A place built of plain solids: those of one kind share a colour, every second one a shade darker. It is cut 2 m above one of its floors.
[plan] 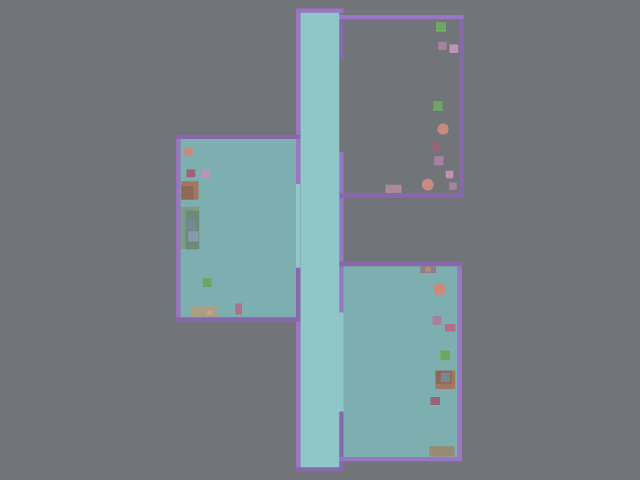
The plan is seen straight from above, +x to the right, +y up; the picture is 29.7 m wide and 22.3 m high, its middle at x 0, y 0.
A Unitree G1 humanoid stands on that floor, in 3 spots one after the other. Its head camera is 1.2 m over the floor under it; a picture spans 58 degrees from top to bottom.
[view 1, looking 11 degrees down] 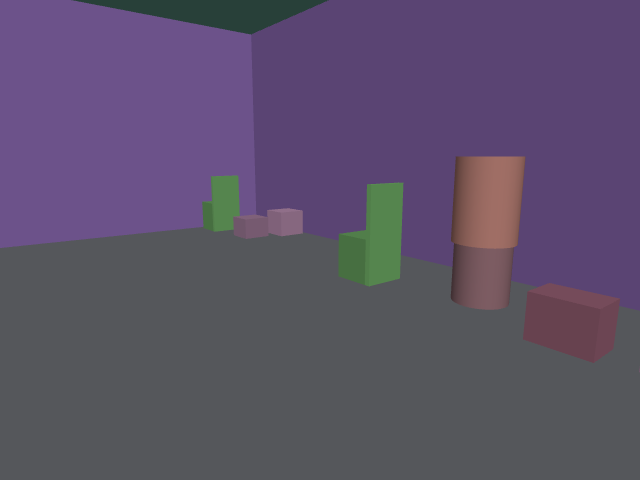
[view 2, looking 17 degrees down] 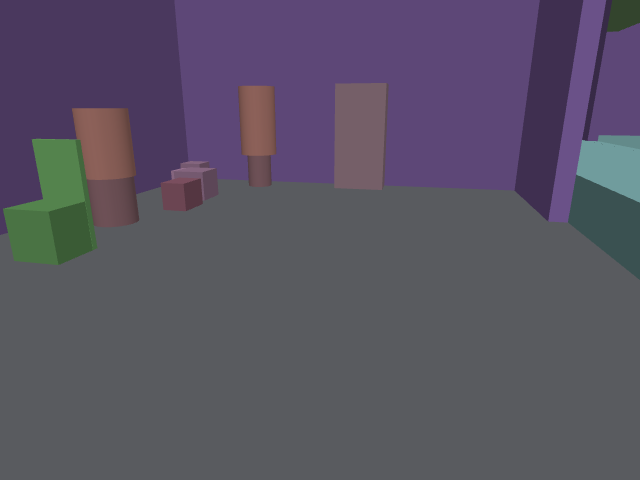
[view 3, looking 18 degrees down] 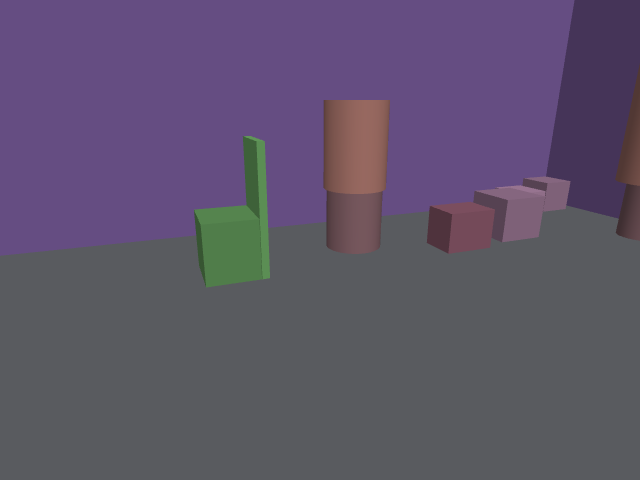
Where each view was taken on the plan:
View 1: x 2.50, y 3.23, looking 52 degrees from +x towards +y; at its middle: ground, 6.29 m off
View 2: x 2.50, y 9.14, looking -77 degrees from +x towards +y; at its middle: ground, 4.10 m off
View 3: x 2.50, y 6.70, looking -21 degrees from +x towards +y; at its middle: ground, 3.88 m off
